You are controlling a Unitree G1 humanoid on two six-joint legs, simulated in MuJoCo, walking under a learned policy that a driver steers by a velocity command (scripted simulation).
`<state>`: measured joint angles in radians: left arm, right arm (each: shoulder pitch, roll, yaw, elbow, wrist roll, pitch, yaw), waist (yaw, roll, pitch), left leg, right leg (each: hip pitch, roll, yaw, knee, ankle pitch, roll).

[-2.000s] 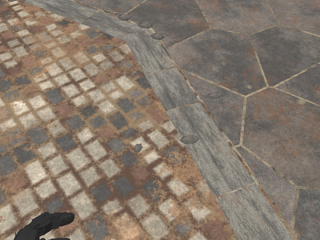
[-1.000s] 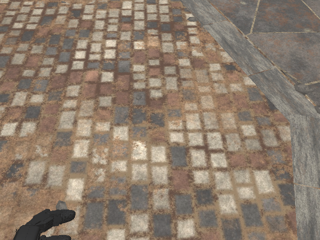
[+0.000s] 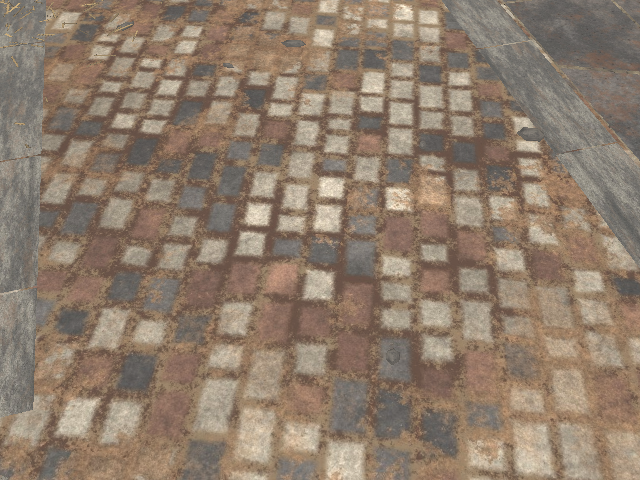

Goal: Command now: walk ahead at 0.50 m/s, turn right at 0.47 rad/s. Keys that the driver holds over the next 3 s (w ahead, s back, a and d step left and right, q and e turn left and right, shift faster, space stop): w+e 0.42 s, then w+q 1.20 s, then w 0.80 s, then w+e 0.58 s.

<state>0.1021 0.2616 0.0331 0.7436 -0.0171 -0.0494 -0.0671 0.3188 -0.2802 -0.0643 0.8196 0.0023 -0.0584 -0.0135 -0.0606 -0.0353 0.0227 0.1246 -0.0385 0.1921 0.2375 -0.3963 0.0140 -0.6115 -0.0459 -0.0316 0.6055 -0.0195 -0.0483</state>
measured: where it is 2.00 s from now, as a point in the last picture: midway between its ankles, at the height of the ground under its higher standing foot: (302, 235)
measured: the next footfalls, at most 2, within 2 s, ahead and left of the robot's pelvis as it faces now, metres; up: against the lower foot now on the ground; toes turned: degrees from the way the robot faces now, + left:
right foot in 0.04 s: +0.20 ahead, -0.10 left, +0.00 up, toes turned -4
left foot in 0.50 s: +0.51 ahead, +0.06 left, +0.00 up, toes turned -20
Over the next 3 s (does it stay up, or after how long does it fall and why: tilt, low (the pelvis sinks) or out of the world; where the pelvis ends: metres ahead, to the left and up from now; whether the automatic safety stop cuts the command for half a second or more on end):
stays up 1.62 0.21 0.00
